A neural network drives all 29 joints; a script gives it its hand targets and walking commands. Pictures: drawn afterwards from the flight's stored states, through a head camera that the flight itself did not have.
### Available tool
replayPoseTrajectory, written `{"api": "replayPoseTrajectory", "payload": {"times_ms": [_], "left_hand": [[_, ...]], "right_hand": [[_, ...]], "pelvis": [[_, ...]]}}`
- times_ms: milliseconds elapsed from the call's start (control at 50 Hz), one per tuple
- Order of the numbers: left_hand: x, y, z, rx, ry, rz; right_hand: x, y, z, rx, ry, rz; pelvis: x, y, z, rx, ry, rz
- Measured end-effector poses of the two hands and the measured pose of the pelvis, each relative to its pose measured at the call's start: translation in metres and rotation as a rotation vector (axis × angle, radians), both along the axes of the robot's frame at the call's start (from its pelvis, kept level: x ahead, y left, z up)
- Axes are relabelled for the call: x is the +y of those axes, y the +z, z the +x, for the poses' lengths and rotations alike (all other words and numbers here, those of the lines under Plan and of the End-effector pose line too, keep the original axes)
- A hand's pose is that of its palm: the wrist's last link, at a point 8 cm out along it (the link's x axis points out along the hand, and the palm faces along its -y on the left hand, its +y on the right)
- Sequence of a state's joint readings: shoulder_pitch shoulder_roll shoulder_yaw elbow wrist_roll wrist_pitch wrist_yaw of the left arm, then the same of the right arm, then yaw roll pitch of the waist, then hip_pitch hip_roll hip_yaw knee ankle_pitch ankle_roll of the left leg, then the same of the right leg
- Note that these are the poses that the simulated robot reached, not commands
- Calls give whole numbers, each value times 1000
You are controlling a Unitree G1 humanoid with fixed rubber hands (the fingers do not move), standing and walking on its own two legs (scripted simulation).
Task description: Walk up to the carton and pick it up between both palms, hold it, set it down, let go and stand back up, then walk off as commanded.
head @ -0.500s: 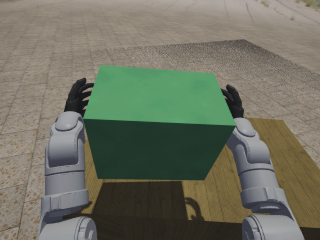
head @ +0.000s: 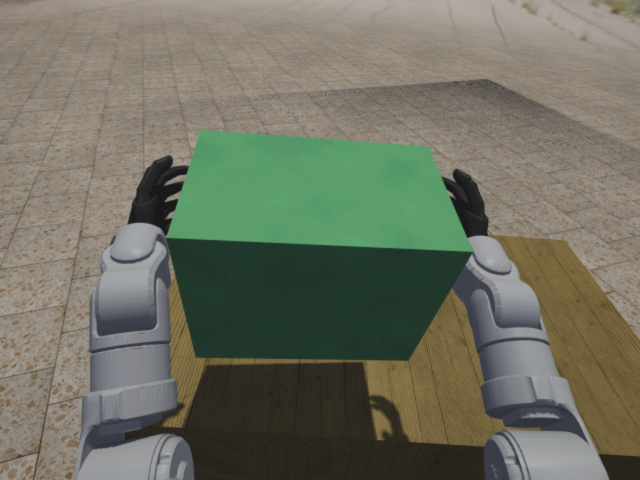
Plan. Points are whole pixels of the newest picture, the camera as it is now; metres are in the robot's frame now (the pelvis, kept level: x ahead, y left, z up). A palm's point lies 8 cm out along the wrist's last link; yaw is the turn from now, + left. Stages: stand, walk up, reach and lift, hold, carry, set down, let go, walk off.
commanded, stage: hold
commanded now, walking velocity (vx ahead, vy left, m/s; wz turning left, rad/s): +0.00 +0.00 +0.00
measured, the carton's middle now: (311, 252) +0.36 +0.00 +0.16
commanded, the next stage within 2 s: set down in 0.52 s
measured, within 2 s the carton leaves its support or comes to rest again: neither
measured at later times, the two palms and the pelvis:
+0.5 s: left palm (150, 225) +0.35 +0.18 +0.21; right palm (465, 235) +0.35 -0.19 +0.20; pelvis +0.00 +0.00 +0.00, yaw +0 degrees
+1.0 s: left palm (146, 256) +0.34 +0.19 +0.16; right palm (438, 257) +0.37 -0.17 +0.14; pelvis +0.02 -0.01 +0.00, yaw +0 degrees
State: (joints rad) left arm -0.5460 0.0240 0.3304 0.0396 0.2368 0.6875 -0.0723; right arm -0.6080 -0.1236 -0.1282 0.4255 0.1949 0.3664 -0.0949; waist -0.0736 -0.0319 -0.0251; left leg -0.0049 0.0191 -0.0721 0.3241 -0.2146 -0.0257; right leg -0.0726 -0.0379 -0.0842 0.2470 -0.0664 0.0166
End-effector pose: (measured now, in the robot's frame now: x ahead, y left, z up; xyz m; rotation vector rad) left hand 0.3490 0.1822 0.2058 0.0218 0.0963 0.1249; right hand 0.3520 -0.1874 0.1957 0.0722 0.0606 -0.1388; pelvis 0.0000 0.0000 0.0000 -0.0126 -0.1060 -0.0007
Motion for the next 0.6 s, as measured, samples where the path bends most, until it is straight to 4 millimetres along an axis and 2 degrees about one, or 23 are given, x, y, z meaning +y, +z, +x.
{"api": "replayPoseTrajectory", "payload": {"times_ms": [520,600], "left_hand": [[0,0,0,1,1,0],[1,6,-2,-34,3,-16]], "right_hand": [[0,0,0,0,1,0],[1,4,-1,-34,5,6]], "pelvis": [[0,0,0,1,1,0],[0,0,0,-1,-11,1]]}}
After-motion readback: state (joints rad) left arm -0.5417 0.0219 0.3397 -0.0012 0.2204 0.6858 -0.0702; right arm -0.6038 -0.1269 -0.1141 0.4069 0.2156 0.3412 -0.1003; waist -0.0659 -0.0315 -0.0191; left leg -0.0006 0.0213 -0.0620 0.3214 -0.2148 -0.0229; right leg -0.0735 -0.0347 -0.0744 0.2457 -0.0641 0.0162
